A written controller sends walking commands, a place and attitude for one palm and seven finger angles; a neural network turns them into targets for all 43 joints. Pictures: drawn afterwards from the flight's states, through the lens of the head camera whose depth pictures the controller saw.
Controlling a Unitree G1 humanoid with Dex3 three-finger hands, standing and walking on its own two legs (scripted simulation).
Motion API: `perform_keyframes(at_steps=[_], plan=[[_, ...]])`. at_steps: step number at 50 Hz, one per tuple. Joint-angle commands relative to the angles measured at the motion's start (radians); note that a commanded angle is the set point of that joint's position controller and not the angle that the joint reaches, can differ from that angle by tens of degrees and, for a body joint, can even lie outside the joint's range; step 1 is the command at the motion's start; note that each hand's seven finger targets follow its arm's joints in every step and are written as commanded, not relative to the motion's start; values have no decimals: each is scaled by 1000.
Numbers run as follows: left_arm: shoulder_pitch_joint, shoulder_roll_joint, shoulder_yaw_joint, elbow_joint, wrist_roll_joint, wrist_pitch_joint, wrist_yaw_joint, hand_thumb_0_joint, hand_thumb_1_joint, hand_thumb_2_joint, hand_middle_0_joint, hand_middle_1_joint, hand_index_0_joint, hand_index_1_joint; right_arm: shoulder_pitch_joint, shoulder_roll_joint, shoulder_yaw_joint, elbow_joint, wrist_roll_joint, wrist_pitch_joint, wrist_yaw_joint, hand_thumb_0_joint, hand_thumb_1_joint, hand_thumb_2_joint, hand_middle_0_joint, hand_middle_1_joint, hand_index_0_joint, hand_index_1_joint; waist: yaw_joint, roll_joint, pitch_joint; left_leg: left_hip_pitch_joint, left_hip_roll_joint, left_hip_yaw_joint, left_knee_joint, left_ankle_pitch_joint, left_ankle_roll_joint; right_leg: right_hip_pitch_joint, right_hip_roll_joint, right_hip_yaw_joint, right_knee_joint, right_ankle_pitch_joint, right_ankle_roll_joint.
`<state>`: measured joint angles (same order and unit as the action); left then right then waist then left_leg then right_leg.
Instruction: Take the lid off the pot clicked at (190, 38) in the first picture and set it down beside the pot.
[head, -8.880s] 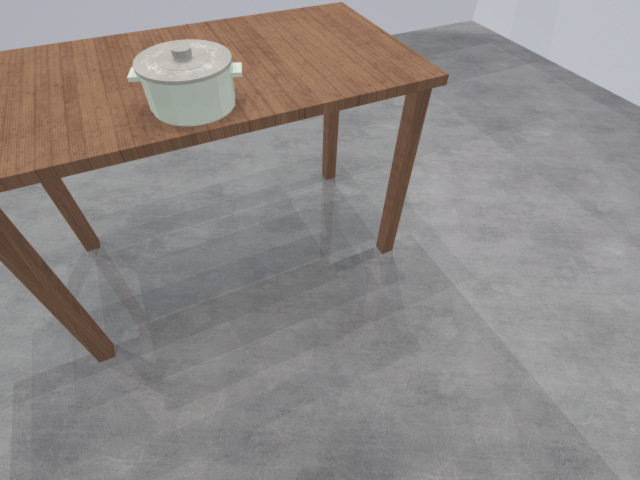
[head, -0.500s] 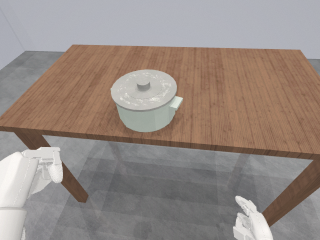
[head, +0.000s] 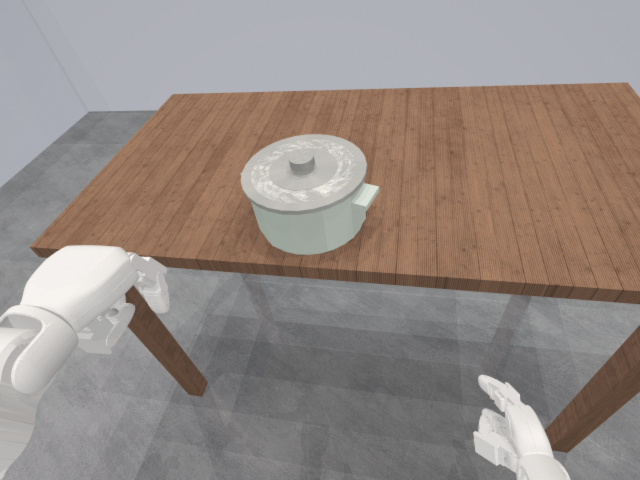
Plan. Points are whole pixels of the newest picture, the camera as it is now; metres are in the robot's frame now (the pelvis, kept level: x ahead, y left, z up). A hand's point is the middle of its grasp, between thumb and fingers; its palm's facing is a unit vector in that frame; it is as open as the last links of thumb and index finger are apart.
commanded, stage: reach forward and open the fingers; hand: left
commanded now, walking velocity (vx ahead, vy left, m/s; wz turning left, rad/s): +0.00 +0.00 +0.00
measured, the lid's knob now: (301, 160) +0.56 +0.11 +0.12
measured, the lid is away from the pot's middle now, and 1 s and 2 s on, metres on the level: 0.00 0.00 0.00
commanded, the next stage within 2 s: move the open hand above the knob in 0.48 s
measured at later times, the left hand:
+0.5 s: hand (131, 259) +0.28 +0.24 +0.18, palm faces -0.09 +0.01 -1.00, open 9.8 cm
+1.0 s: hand (189, 209) +0.36 +0.20 +0.18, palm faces -0.16 -0.01 -0.99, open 9.9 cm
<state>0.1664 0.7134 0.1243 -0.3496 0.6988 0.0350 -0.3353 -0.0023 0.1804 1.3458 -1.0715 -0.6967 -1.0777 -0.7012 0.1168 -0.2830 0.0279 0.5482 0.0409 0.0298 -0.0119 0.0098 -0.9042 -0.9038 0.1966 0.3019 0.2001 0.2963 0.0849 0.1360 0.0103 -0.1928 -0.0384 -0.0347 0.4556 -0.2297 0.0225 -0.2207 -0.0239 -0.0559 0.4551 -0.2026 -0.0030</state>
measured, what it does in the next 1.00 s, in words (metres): stands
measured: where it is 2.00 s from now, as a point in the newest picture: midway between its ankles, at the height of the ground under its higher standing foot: outside the picture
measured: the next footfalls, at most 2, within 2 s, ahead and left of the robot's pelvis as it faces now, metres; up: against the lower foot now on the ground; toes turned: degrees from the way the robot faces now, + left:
none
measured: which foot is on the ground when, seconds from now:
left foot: down 0.00-1.00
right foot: down 0.00-1.00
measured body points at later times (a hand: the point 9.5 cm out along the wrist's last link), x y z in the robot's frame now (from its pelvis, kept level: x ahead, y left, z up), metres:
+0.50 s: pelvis -0.02 +0.00 +0.00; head -0.03 -0.05 +0.44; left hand +0.28 +0.24 +0.23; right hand +0.18 -0.22 -0.10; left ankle +0.01 +0.11 -0.74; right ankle +0.03 -0.12 -0.74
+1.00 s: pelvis -0.01 +0.00 +0.00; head +0.00 -0.06 +0.44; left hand +0.37 +0.20 +0.24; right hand +0.19 -0.23 -0.11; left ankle +0.01 +0.11 -0.74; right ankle +0.03 -0.12 -0.74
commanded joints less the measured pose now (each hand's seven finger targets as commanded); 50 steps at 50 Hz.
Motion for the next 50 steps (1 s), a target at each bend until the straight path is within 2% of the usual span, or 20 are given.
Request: perform_keyframes(at_steps=[1, 4, 6, 9, 14, 16, 18, 22, 24, 27, 30, 31, 37, 39, 42, 43, 45, 47, 49, 50], plan=[[-234, 263, 199, -102, 14, -4, 33, 0, -94, 1456, -954, -365, -954, -365, -156, -96, -36, -182, 2, -59, 3, 0, -900, -900, 200, 300, 200, 300, -8, -45, -176, 38, -8, -1, -54, 168, 19, 61, 29, 15, -63, 66, -6], [-351, 253, 151, -38, 15, 7, 17, 0, -182, 1490, -918, -258, -918, -258, -149, -94, -30, -172, 4, -48, -2, 0, -900, -900, 200, 300, 200, 300, -11, -78, -143, 3, -2, 4, -91, 82, 16, 42, 21, 6, -81, -27, 2], [-371, 237, 137, -50, 16, 12, 20, 0, -242, 1515, -895, -187, -895, -187, -162, -96, -33, -189, 13, -58, 3, 0, -900, -900, 200, 300, 200, 300, -19, -34, -156, 20, -5, -5, -80, 55, 17, 33, 31, 15, -67, -51, -8], [-464, 281, 143, -42, 32, 11, 7, 0, -331, 1555, -860, -81, -860, -81, -163, -93, -29, -178, 6, -57, -2, 0, -900, -900, 200, 300, 200, 300, -7, -44, -183, 7, -2, -3, -99, 53, 17, 61, 19, 14, -67, -58, -6], [-529, 297, 148, 23, 35, 26, -3, 0, -328, 1545, -858, -81, -858, -81, -152, -100, -30, -175, 8, -57, -1, 0, -900, -900, 200, 300, 200, 300, -7, -54, -179, -8, -2, -5, -102, 54, 17, 64, 20, 15, -60, -52, -11], [-524, 257, 127, 58, 26, 37, -5, 0, -328, 1543, -858, -81, -858, -81, -147, -107, -33, -182, 20, -61, 6, 0, -900, -900, 200, 300, 200, 300, -27, -53, -158, 0, -4, -6, -79, 62, 16, 38, 31, 14, -51, -37, -15], [-600, 238, 78, 49, 30, 43, -21, 0, -327, 1543, -858, -81, -858, -81, -156, -98, -31, -182, 19, -54, 3, 0, -900, -900, 200, 300, 200, 300, -23, -67, -166, -5, 0, -3, -104, 21, 17, 41, 22, 13, -55, -72, -8], [-676, 309, 117, 59, 58, 49, -29, 0, -327, 1542, -858, -81, -858, -81, -157, -100, -24, -173, 11, -59, 1, 0, -900, -900, 200, 300, 200, 300, -16, -66, -228, 1, -6, -4, -98, 56, 19, 73, 21, 18, -45, -45, -13], [-694, 304, 115, 115, 55, 58, -35, 0, -327, 1542, -858, -81, -858, -81, -147, -107, -28, -168, 14, -55, -3, 0, -900, -900, 200, 300, 200, 300, -20, -86, -182, -19, -5, 0, -93, 55, 19, 55, 19, 17, -48, -38, -12], [-751, 288, 86, 102, 52, 63, -51, 0, -327, 1542, -858, -81, -858, -81, -153, -102, -24, -170, 17, -53, 5, 0, -900, -900, 200, 300, 200, 300, -22, -62, -238, 6, -12, 1, -87, 80, 19, 72, 17, 18, -40, -9, -14], [-781, 216, 16, 133, 52, 77, -61, 0, -327, 1542, -858, -81, -858, -81, -153, -100, -25, -170, 22, -48, 6, 0, -900, -900, 200, 300, 200, 300, -35, -72, -190, 0, -10, 1, -86, 63, 18, 38, 19, 12, -43, -16, -12], [-782, 185, 1, 161, 51, 79, -55, 0, -327, 1542, -858, -81, -858, -81, -144, -108, -31, -171, 32, -54, 9, 0, -900, -900, 200, 300, 200, 300, -56, -75, -178, 14, -11, -3, -65, 59, 19, 7, 29, 12, -39, -21, -16], [-991, 270, 10, 226, 101, 94, -66, 0, -327, 1542, -858, -81, -858, -81, -149, -102, -17, -151, 21, -35, 2, 0, -900, -900, 200, 300, 200, 300, -42, -86, -269, -1, -22, 6, -75, 64, 21, 75, 14, 23, -33, -21, -17], [-998, 217, -35, 272, 94, 104, -72, 0, -327, 1542, -858, -81, -858, -81, -147, -102, -20, -150, 24, -27, 0, 0, -900, -900, 200, 300, 200, 300, -49, -91, -239, -7, -22, 11, -68, 68, 23, 56, 11, 23, -31, -2, -16], [-1042, 211, -55, 266, 102, 112, -86, 0, -327, 1542, -858, -81, -858, -81, -149, -98, -18, -153, 22, -26, 8, 0, -900, -900, 200, 300, 200, 300, -47, -92, -312, 14, -29, 11, -59, 119, 26, 98, 9, 26, -17, 57, -19], [-1023, 230, -27, 301, 99, 117, -85, 0, -327, 1542, -858, -81, -858, -81, -140, -102, -24, -151, 23, -20, 7, 0, -900, -900, 200, 300, 200, 300, -45, -120, -277, -4, -23, 12, -55, 112, 27, 90, 8, 27, -18, 58, -17], [-1082, 187, -81, 329, 105, 127, -93, 0, -327, 1542, -858, -81, -858, -81, -146, -103, -20, -146, 27, -9, 7, 0, -900, -900, 200, 300, 200, 300, -58, -108, -251, -13, -25, 15, -61, 102, 25, 71, 6, 24, -19, 58, -16], [-1102, 202, -76, 367, 118, 133, -99, 0, -327, 1542, -858, -81, -858, -81, -134, -104, -20, -142, 27, -4, 9, 0, -900, -900, 200, 300, 200, 300, -57, -143, -281, -13, -26, 17, -58, 114, 27, 90, 8, 22, -13, 69, -17], [-1126, 230, -52, 346, 119, 135, -102, 0, -327, 1542, -858, -81, -858, -81, -140, -108, -24, -149, 26, -1, 11, 0, -900, -900, 200, 300, 200, 300, -48, -110, -314, -6, -30, 12, -51, 157, 30, 118, 3, 29, 1, 123, -21], [-1158, 198, -84, 325, 115, 137, -106, 0, -327, 1542, -858, -81, -858, -81, -144, -101, -22, -156, 27, -1, 14, 0, -900, -900, 200, 300, 200, 300, -51, -93, -320, 5, -33, 7, -49, 171, 30, 114, 3, 27, 5, 138, -22]])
